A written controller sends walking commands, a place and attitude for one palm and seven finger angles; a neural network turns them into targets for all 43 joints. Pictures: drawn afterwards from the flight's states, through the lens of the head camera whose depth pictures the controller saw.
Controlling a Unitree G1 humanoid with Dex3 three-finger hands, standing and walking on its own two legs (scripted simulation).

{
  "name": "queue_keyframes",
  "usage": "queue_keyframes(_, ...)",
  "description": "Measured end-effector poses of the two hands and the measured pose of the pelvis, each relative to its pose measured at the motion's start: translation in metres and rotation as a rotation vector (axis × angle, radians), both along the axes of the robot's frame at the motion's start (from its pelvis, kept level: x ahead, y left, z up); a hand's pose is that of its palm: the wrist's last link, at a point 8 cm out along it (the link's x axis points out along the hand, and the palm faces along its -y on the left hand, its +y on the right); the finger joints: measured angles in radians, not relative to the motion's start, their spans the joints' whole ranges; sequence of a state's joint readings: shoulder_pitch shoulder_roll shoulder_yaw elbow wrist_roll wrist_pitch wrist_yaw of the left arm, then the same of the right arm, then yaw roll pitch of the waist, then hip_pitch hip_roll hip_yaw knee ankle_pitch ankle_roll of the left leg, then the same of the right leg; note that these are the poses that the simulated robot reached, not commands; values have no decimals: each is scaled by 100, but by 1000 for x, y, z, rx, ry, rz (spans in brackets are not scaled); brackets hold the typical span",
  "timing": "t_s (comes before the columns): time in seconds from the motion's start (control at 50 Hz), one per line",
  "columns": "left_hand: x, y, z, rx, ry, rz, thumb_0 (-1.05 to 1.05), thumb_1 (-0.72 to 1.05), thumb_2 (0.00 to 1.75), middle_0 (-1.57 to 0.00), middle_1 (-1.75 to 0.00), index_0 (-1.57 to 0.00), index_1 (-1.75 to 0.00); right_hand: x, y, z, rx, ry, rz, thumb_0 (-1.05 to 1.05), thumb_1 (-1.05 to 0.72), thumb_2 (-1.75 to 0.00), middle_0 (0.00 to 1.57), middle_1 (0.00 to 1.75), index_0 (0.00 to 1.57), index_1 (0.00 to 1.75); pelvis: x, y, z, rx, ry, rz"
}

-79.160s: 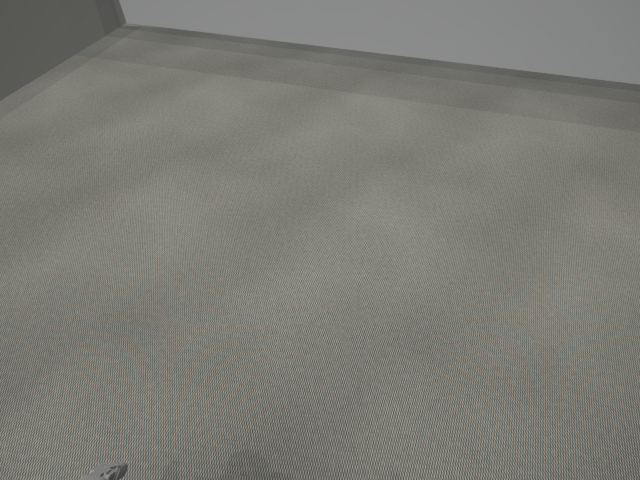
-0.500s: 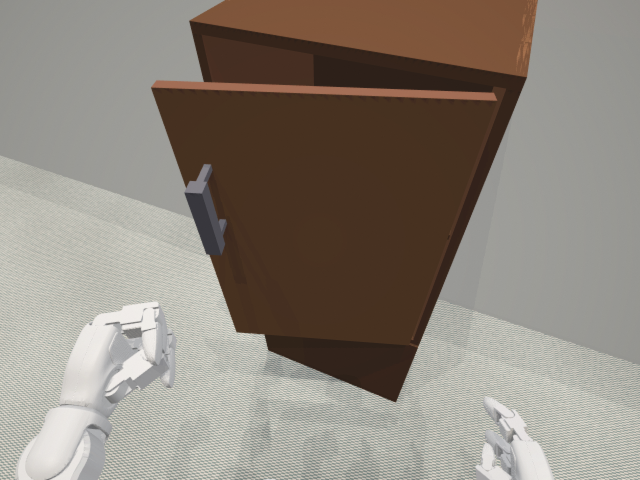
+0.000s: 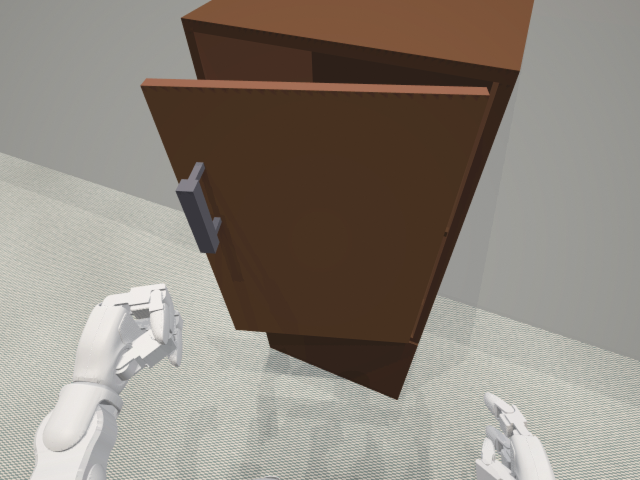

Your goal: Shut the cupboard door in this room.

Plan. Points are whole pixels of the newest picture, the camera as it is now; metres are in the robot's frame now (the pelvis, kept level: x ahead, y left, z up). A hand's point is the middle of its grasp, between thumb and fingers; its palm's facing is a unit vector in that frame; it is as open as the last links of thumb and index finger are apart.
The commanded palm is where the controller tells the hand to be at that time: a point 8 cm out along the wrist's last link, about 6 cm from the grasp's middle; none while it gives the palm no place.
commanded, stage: bring the fist close to the handle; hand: left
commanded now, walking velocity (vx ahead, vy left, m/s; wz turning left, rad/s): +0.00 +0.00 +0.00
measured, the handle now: (204, 208) +0.45 +0.20 +0.09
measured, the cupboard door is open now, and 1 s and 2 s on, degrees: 18 18 6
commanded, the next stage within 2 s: push the door shut along its arc in 1.20 s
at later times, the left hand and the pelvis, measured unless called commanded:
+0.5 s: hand (187, 284) +0.32 +0.19 +0.09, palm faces -0.02 -1.00 -0.04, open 3.1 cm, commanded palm +0.30 +0.24 +0.09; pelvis +0.00 +0.01 +0.00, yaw -1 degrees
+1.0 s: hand (201, 258) +0.36 +0.18 +0.09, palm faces -0.02 -1.00 -0.03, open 3.1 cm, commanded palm +0.33 +0.24 +0.09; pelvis +0.00 +0.01 +0.01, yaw -2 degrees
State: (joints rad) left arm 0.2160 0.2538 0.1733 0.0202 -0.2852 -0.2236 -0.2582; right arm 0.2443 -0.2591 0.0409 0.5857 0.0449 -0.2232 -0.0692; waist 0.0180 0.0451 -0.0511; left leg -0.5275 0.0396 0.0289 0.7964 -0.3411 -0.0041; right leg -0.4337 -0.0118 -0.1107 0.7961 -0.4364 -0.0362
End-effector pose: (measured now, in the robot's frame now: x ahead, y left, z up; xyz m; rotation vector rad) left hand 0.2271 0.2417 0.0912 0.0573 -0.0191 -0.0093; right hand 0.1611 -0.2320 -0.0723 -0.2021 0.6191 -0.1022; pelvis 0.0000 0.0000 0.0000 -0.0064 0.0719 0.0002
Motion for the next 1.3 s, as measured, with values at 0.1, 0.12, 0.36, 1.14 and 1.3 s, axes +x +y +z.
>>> queue_keyframes(0.1,21,-2,2,-9,-3,-15,2,89,90,-130,-150,-130,-150,-4,-2,-1,1,19,-20,1,-90,-90,20,30,20,30,2,1,2,4,5,-9)
queue_keyframes(0.12,24,-2,2,-11,-2,-16,2,89,90,-130,-150,-130,-150,-5,-3,-1,1,22,-24,1,-90,-90,20,30,20,30,2,1,2,5,6,-10)
queue_keyframes(0.36,52,3,-1,-16,6,-2,2,90,90,-130,-150,-130,-150,-15,-7,-5,-15,83,-52,1,-90,-90,20,30,20,30,5,6,4,7,12,-17)
queue_keyframes(1.14,108,1,0,-25,0,6,2,90,90,-130,-150,-130,-150,-47,-7,-15,-8,216,-112,1,-90,-90,20,30,20,30,1,13,6,4,28,-35)
queue_keyframes(1.3,105,2,1,-30,-3,0,2,90,90,-130,-150,-130,-150,-42,-6,-14,-10,201,-100,1,-90,-90,20,30,20,30,-1,13,5,3,25,-29)
